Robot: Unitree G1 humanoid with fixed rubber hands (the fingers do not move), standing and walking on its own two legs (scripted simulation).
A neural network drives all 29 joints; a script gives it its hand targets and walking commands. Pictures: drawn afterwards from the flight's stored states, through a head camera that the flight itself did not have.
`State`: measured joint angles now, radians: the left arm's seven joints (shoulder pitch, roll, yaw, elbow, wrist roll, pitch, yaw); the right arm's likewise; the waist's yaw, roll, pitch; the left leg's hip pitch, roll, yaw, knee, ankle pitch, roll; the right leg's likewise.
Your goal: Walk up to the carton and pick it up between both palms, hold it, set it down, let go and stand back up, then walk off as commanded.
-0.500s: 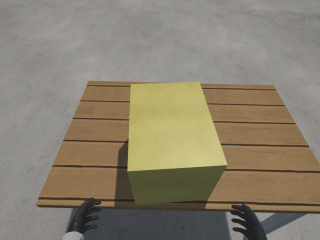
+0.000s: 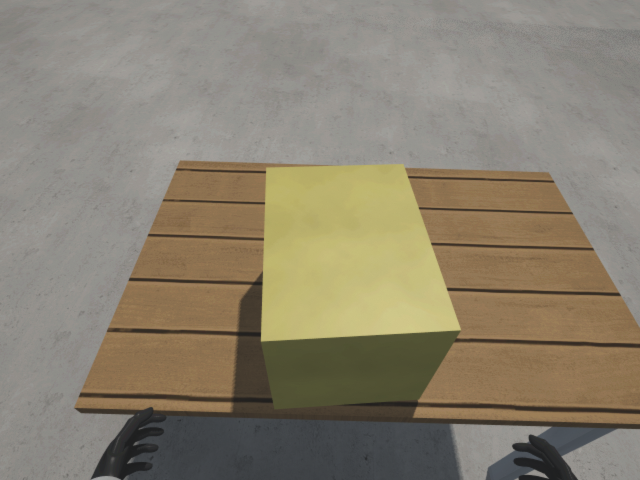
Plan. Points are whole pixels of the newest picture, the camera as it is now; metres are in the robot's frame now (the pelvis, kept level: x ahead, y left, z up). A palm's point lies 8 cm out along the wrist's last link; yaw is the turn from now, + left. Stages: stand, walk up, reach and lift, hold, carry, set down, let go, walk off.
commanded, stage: stand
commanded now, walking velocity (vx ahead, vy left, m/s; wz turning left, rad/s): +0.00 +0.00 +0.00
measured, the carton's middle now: (341, 281) +0.41 +0.00 -0.02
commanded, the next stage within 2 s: walk off in 0.36 s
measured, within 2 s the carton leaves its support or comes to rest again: neither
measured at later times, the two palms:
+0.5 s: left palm out of the picture +0.13 +0.29 -0.08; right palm out of the picture +0.13 -0.28 -0.08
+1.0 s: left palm out of the picture +0.07 +0.33 -0.11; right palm out of the picture +0.04 -0.29 -0.09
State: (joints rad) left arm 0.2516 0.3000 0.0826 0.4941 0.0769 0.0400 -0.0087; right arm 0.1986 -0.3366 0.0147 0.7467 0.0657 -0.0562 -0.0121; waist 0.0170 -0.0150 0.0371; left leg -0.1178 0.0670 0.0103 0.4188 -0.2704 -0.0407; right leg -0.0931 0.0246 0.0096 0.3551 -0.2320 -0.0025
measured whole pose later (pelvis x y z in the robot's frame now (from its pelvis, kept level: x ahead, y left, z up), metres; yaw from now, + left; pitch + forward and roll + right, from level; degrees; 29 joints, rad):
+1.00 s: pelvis -0.08 +0.03 -0.03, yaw -1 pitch -2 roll -3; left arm 0.20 0.40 0.08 0.60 0.08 0.03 0.00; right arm 0.20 -0.43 -0.01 0.71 0.07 0.05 -0.01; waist 0.02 -0.01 0.11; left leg -0.28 0.01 0.00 0.74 -0.40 0.02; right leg -0.36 0.02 0.02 0.66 -0.26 0.02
